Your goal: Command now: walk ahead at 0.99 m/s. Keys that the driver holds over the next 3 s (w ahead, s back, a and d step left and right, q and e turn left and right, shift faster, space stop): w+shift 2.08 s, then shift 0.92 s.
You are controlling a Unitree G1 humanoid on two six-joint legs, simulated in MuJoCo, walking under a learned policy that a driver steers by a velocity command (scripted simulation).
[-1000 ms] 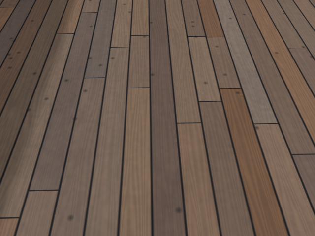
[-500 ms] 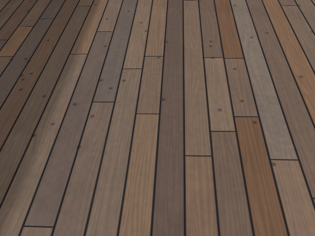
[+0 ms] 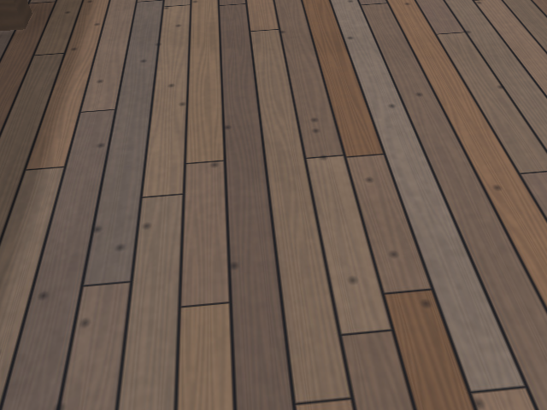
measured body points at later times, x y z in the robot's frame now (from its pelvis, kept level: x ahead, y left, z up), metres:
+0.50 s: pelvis +0.48 -0.07 +0.00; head +0.48 -0.07 +0.45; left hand +0.42 +0.18 -0.14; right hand +0.66 -0.32 -0.09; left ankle +0.59 +0.11 -0.65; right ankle +0.45 -0.15 -0.74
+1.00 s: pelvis +0.96 -0.01 +0.00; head +0.97 -0.02 +0.45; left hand +1.14 +0.24 -0.09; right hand +0.93 -0.27 -0.14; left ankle +0.94 +0.06 -0.74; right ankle +1.05 -0.19 -0.65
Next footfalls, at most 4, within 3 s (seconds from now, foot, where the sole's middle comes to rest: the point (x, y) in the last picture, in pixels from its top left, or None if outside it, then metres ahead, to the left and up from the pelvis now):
0.24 right None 0.49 -0.15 -0.78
0.76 left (251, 262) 0.98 0.07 -0.78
1.24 right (308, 151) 1.47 -0.15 -0.78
1.76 left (244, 78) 1.95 0.07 -0.78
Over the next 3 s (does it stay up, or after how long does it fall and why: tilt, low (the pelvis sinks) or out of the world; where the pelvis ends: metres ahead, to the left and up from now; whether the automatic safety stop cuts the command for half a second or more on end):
stays up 2.40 -0.01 0.00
